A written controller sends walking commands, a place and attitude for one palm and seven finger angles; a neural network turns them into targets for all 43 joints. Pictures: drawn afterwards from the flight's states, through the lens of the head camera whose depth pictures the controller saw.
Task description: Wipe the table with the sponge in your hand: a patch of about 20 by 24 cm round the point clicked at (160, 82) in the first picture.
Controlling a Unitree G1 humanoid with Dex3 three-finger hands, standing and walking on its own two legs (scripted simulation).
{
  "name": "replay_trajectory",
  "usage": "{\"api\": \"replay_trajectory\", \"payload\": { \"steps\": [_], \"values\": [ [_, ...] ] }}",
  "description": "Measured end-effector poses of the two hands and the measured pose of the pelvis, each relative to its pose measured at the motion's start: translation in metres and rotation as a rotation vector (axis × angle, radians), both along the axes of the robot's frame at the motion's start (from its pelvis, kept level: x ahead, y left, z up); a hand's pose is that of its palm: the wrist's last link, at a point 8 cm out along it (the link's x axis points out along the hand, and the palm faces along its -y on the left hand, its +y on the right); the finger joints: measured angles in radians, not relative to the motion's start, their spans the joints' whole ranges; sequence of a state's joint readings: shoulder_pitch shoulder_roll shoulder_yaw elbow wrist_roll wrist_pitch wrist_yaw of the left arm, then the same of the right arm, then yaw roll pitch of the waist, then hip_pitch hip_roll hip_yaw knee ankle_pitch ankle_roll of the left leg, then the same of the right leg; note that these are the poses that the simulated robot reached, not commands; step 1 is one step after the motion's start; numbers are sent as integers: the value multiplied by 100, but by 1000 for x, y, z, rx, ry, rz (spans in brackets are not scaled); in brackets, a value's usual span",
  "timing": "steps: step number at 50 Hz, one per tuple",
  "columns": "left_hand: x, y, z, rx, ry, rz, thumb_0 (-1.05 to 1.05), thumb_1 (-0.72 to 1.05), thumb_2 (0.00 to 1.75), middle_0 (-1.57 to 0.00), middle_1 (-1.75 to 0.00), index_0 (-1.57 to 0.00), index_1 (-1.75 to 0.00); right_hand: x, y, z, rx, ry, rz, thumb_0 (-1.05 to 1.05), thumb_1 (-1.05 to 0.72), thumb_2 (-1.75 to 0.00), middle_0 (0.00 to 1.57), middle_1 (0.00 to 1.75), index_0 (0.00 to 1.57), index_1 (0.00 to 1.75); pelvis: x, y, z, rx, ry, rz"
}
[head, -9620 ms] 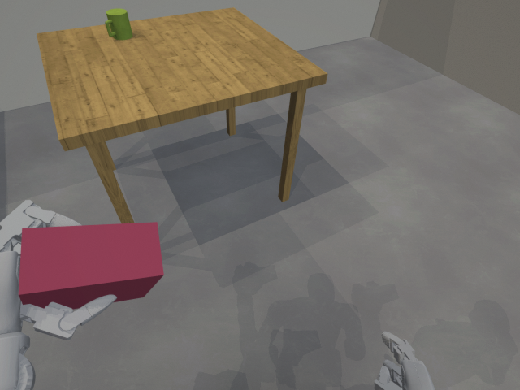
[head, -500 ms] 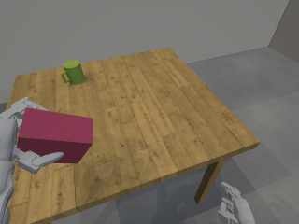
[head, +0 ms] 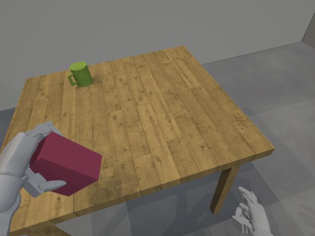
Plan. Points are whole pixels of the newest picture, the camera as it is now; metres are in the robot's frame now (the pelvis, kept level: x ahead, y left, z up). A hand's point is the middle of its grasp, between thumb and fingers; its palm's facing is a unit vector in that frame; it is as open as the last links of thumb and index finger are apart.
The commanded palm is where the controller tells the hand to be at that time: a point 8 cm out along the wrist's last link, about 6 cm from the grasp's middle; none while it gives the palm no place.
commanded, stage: turn the palm down, sponge in hand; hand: left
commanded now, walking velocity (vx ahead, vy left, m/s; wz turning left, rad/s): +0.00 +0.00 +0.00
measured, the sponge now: (69, 170) +0.23 +0.24 +0.09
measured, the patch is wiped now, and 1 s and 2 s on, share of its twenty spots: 0.00 0.00 0.00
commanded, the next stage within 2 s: move the sponge above the wiping area in 1.48 s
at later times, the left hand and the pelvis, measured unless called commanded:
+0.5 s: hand (47, 153) +0.23 +0.27 +0.14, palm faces +0.17 -0.32 -0.93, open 10.6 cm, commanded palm +0.20 +0.30 +0.19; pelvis +0.02 +0.01 +0.00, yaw +0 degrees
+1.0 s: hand (25, 151) +0.23 +0.32 +0.15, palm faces +0.15 -0.08 -0.99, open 10.6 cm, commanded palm +0.20 +0.31 +0.20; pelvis +0.01 +0.03 +0.01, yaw +0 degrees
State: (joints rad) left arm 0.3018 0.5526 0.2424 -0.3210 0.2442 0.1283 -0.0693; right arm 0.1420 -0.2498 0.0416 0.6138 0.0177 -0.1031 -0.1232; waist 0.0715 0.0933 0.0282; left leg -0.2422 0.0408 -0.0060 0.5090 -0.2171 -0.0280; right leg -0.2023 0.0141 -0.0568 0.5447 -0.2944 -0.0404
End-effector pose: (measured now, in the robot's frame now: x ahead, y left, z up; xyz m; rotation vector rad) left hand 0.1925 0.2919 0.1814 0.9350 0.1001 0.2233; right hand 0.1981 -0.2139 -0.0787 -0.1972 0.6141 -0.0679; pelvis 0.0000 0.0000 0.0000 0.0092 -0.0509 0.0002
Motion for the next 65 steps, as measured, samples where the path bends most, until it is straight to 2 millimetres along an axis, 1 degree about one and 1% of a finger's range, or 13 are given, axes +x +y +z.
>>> {"api": "replay_trajectory", "payload": {
  "steps": [6,9,14,19,24,29,34,40,44,50,54,60,65],
  "values": [
    [-2,-13,16,94,-126,-33,-1,-53,101,-67,-134,-68,-134,1,-16,-2,-32,35,-10,1,-90,-90,20,30,20,30,9,-5,-2,-3,22,-4],
    [-3,-3,18,133,-126,42,-1,-53,101,-67,-134,-68,-134,3,-22,-5,-35,56,-22,1,-90,-90,20,30,20,30,13,-5,-3,-3,28,-3],
    [0,14,7,181,-3,145,-1,-53,101,-67,-134,-68,-134,9,-23,-10,-33,69,-43,1,-90,-90,20,30,20,30,17,-1,-3,1,30,2],
    [8,5,-2,210,47,78,-1,-53,101,-67,-133,-69,-133,19,-12,-5,-25,36,-43,1,-90,-90,20,30,20,30,18,4,-3,1,29,2],
    [13,-8,7,276,-13,1,-1,-53,101,-68,-133,-69,-133,29,6,4,-3,5,-20,1,-90,-90,20,30,20,30,19,9,-2,-3,29,-3],
    [13,10,18,324,-34,100,-1,-53,101,-68,-133,-69,-133,36,22,7,26,9,10,1,-90,-90,20,30,20,30,18,16,0,-6,23,-4],
    [12,32,12,352,65,211,-1,-53,101,-68,-133,-69,-133,41,35,7,36,25,42,1,-90,-90,20,30,20,30,14,22,2,-7,17,3],
    [13,19,-3,382,147,114,-1,-53,101,-68,-133,-69,-133,39,40,8,18,32,45,1,-90,-90,20,30,19,30,10,28,4,-8,8,3],
    [13,9,1,445,108,41,-1,-53,101,-68,-133,-69,-133,38,44,10,9,38,57,1,-90,-90,20,30,18,29,9,29,6,-9,0,1],
    [13,28,17,511,57,156,-1,-53,101,-68,-132,-69,-133,38,46,10,27,50,64,1,-90,-90,20,30,17,29,6,29,7,-10,-7,-3],
    [12,38,15,506,107,239,-1,-53,101,-68,-132,-69,-132,38,44,10,35,50,70,1,-90,-90,20,30,18,29,2,29,8,-8,-9,1],
    [9,15,-7,496,206,132,-1,-53,101,-68,-132,-69,-132,38,43,9,36,42,73,1,-90,-90,20,30,18,29,-1,29,8,-4,-14,0],
    [6,2,-3,550,160,47,-1,-53,101,-68,-132,-69,-132,37,45,10,30,40,84,1,-90,-90,20,30,18,29,-1,25,8,-5,-24,-7]
  ]
}}
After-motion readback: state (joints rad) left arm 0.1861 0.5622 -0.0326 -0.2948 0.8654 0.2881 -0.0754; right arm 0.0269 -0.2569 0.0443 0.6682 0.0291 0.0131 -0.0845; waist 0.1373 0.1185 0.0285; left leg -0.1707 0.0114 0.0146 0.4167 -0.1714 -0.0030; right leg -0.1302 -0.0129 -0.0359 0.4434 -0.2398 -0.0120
